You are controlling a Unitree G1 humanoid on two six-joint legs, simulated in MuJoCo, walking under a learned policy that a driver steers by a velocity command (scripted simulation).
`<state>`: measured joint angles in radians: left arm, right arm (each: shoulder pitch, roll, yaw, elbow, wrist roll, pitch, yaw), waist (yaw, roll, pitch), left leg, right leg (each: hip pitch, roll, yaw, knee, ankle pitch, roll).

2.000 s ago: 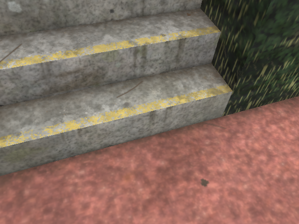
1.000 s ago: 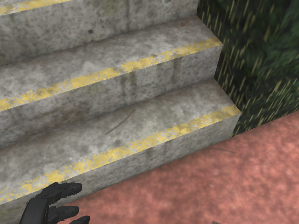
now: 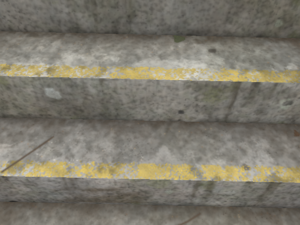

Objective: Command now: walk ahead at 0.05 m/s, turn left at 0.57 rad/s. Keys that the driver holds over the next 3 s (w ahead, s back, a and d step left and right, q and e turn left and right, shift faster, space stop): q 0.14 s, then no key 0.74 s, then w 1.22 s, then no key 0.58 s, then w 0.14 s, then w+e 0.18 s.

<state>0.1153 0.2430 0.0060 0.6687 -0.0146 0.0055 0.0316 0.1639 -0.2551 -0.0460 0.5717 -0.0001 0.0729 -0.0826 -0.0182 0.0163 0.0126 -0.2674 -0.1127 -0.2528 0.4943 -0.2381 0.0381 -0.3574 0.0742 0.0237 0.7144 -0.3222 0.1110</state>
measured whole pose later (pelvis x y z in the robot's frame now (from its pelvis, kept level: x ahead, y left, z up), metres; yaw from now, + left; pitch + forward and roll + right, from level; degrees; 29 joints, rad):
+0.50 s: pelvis -0.03 -0.02 -0.01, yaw +10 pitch +0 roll +0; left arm 0.22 0.18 0.01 0.66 0.01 0.00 0.03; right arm 0.13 -0.21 -0.04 0.64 0.00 0.06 -0.04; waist 0.02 0.04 0.04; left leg -0.20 0.02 -0.02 0.51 -0.30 -0.08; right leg -0.27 -0.02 -0.11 0.52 -0.26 -0.04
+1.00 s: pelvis -0.03 +0.02 +0.00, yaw +10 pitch -1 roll +0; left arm 0.28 0.19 0.04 0.86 0.02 -0.01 0.04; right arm 0.26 -0.16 -0.02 0.87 -0.01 -0.01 -0.01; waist 0.01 0.01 0.01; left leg -0.15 -0.03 0.00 0.48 -0.32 0.03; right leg -0.21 -0.06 -0.08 0.47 -0.24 0.03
